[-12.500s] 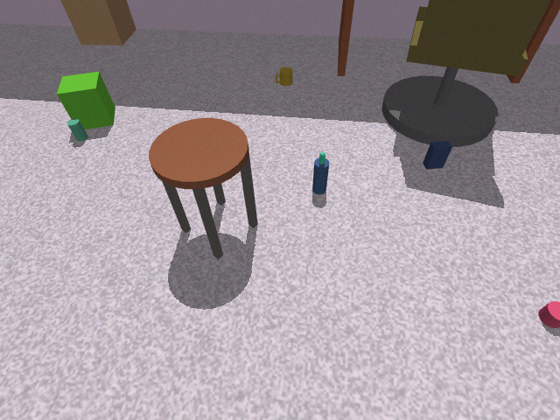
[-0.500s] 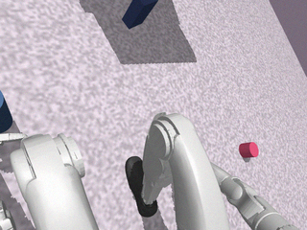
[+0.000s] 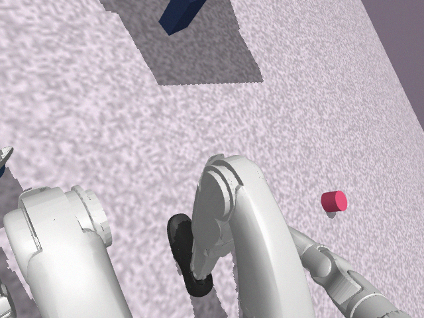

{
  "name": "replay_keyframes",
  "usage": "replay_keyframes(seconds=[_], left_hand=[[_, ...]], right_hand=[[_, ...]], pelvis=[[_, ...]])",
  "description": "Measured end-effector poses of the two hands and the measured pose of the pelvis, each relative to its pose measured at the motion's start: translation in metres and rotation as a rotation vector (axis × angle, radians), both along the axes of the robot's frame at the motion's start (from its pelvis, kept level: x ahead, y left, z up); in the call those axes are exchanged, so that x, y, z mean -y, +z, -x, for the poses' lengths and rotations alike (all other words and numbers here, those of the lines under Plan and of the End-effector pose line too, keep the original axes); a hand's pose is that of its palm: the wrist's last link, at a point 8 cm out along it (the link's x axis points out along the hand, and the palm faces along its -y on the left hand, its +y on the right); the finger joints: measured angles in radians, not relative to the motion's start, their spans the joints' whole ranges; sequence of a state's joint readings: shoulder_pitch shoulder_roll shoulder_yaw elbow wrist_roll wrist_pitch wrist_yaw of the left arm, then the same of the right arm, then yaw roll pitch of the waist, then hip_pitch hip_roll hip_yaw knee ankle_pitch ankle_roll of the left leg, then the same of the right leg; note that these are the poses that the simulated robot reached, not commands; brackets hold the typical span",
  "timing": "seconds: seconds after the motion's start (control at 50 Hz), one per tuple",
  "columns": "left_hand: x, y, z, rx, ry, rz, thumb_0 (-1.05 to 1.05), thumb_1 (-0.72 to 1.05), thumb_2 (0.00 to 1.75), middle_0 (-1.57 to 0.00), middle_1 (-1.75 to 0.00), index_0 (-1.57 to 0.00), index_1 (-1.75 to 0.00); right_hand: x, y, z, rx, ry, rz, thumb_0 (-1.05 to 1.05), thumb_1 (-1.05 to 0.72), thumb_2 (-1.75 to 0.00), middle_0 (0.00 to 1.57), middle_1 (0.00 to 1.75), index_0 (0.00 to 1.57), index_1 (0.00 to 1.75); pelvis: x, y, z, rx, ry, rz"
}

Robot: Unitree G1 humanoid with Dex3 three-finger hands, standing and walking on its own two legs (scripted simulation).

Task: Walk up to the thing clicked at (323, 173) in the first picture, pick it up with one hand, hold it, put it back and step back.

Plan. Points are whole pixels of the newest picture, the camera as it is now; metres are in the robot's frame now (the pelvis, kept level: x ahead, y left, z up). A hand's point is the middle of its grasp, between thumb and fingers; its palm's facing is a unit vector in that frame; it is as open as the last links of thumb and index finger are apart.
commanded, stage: settle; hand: left
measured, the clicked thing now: out of the picture +0.41 +0.29 -0.16
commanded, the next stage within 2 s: none
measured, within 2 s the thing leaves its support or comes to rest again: leaves its support in 0.46 s
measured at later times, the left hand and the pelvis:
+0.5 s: hand out of the picture +0.40 +0.29 -0.15, palm faces +0.31 -0.95 +0.00, open 9.6 cm; pelvis +0.00 +0.00 +0.01, yaw +1 degrees
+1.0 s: hand out of the picture +0.38 +0.31 -0.04, palm faces +0.30 -0.95 -0.04, open 9.6 cm; pelvis +0.01 -0.01 +0.04, yaw +6 degrees
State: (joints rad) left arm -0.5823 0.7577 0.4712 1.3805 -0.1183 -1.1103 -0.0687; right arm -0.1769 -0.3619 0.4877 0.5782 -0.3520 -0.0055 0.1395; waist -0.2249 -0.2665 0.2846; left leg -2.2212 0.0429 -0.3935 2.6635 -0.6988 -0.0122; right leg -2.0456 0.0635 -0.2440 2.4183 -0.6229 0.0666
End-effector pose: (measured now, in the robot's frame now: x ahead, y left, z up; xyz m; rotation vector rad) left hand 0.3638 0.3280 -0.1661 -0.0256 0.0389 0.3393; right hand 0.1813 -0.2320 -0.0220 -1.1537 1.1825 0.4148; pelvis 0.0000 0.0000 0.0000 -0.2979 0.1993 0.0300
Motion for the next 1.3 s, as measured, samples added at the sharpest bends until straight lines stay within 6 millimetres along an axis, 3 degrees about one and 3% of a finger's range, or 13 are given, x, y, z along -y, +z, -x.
replay_keyframes(seconds=[0.24,0.48,0.74,0.9,1.14,1.3], left_hand=[[0.001,0.000,-0.006,0.003,-0.006,-0.008,0.00,-0.19,0.93,-0.71,-0.98,-0.69,-0.99],[-0.002,0.009,0.000,-0.007,-0.023,-0.013,-0.01,-0.26,1.02,-0.72,-1.03,-0.70,-1.04],[-0.023,0.075,0.014,0.012,-0.010,-0.053,-0.01,-0.28,1.04,-0.73,-1.02,-0.71,-1.03],[-0.026,0.116,0.018,0.011,-0.024,-0.063,-0.01,-0.29,1.05,-0.75,-1.00,-0.72,-1.01],[-0.020,0.153,0.024,-0.043,-0.025,-0.059,0.00,-0.30,1.06,-0.75,-0.99,-0.73,-1.01],[-0.016,0.175,0.018,-0.054,-0.032,-0.059,0.00,-0.32,1.08,-0.75,-1.01,-0.73,-1.02]], right_hand=[[0.001,0.001,0.007,-0.019,-0.017,0.007,0.00,-0.89,-0.89,0.21,0.30,0.21,0.30],[0.004,0.000,0.003,-0.015,-0.066,-0.010,0.00,-0.91,-0.90,0.21,0.30,0.21,0.30],[0.001,-0.002,-0.022,0.076,-0.159,-0.126,0.00,-0.91,-0.90,0.21,0.30,0.21,0.30],[0.005,-0.013,-0.025,0.105,-0.276,-0.209,0.00,-0.90,-0.89,0.20,0.30,0.21,0.30],[0.011,-0.027,-0.018,0.082,-0.435,-0.288,0.01,-0.90,-0.89,0.20,0.30,0.20,0.30],[0.015,-0.027,-0.024,0.090,-0.478,-0.317,0.01,-0.90,-0.89,0.20,0.30,0.20,0.30]], pelvis=[[-0.001,0.001,0.000,-0.001,-0.002,0.008],[0.002,0.006,-0.003,-0.032,0.007,-0.002],[0.005,0.022,-0.006,-0.125,0.037,-0.034],[0.007,0.029,-0.010,-0.191,0.057,-0.063],[0.014,0.047,-0.019,-0.288,0.084,-0.111],[0.019,0.060,-0.025,-0.333,0.092,-0.135]])
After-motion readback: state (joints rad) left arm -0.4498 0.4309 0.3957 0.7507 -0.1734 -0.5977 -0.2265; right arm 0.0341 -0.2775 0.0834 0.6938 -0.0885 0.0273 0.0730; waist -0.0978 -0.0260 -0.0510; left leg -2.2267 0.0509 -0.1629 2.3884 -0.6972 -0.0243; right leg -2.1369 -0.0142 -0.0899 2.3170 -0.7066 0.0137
